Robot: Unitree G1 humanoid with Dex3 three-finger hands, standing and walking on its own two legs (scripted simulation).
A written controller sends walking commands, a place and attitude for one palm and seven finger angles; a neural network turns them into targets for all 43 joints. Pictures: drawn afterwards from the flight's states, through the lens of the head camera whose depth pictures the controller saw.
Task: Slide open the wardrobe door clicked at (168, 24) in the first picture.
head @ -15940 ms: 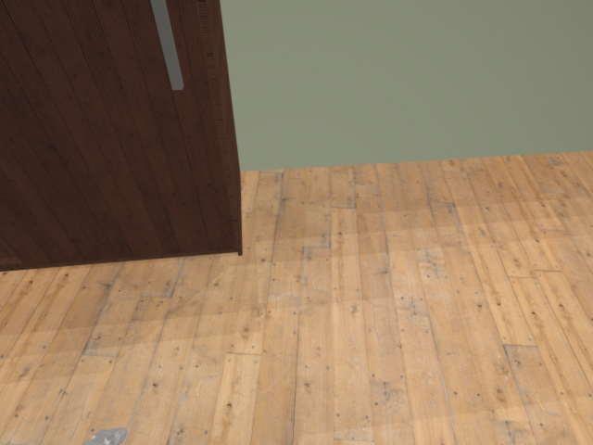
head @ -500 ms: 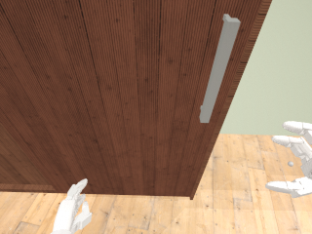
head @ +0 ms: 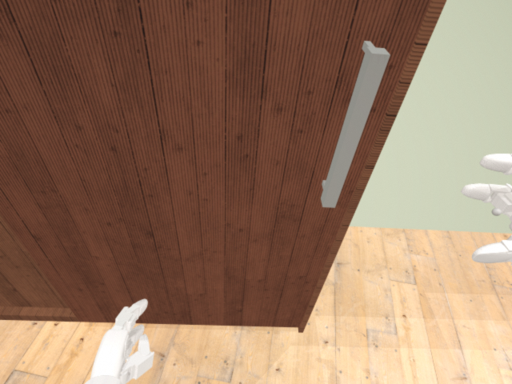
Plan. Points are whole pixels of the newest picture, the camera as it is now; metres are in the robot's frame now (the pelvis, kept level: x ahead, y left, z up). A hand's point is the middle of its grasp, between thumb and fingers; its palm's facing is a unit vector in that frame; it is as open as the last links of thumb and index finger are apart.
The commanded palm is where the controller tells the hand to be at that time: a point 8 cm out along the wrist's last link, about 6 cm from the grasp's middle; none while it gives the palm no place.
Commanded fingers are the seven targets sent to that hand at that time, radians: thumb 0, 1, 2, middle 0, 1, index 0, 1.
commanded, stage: raise the hand with hooked fingers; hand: right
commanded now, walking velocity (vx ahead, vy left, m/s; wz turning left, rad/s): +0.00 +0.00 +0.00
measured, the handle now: (345, 134) +0.49 -0.14 +0.18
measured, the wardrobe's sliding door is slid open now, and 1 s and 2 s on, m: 0.00 0.00 0.00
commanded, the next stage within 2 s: move the hooked fingers beside the handle in 0.42 s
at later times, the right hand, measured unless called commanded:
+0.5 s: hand (471, 214) +0.29 -0.26 +0.20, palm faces +0.06 +0.99 -0.10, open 14.0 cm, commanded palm +0.25 -0.31 +0.21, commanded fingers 0.00 0.50 -0.30 0.30 1.20 0.30 1.20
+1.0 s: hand (446, 192) +0.33 -0.25 +0.20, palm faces +0.08 +0.99 -0.06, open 14.0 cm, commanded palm +0.30 -0.29 +0.21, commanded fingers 0.00 0.50 -0.30 0.30 1.20 0.30 1.20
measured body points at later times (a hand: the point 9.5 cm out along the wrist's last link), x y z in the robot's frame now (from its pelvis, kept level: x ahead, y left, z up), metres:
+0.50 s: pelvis +0.01 +0.01 +0.00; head -0.02 +0.03 +0.45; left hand +0.20 +0.24 -0.06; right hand +0.28 -0.31 +0.21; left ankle +0.00 +0.12 -0.74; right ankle +0.01 -0.12 -0.74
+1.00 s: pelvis +0.01 +0.01 +0.00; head -0.02 +0.03 +0.45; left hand +0.19 +0.24 -0.07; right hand +0.32 -0.30 +0.21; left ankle +0.00 +0.12 -0.74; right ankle +0.01 -0.12 -0.74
